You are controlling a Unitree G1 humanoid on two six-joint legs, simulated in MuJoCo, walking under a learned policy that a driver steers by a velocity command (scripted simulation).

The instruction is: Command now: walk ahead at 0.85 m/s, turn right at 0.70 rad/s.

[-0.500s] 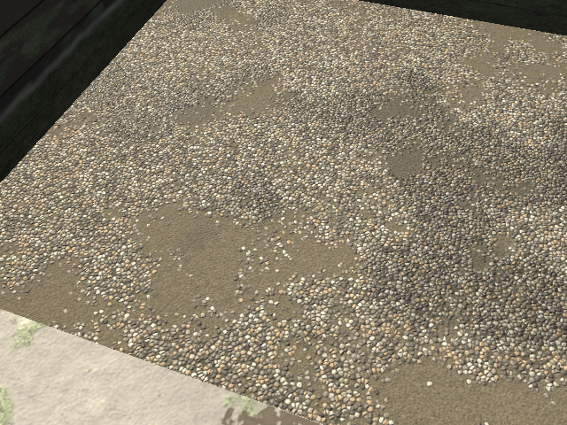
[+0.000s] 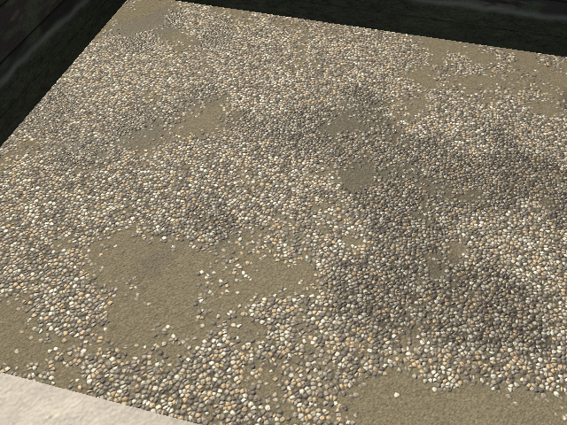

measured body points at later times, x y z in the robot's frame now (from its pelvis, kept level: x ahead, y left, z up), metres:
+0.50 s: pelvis +0.14 -0.09 -0.03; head +0.18 -0.13 +0.42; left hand +0.39 +0.05 -0.13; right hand +0.25 -0.40 -0.11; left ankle +0.27 +0.03 -0.68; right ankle +0.17 -0.15 -0.73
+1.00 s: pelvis +0.13 -0.13 -0.01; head +0.14 -0.14 +0.44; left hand +0.45 -0.08 -0.06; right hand +0.17 -0.43 -0.10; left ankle +0.21 -0.02 -0.71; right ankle +0.16 -0.19 -0.73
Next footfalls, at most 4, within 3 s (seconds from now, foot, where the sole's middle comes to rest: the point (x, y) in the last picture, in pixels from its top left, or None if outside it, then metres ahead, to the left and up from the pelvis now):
0.24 right None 0.21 -0.16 -0.76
0.62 left None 0.27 -0.05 -0.76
1.28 right None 0.12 -0.24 -0.76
1.66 left None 0.16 0.04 -0.76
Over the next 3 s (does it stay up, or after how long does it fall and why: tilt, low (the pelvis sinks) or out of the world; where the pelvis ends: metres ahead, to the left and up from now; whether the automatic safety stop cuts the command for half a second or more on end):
stays up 0.13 -0.03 -0.03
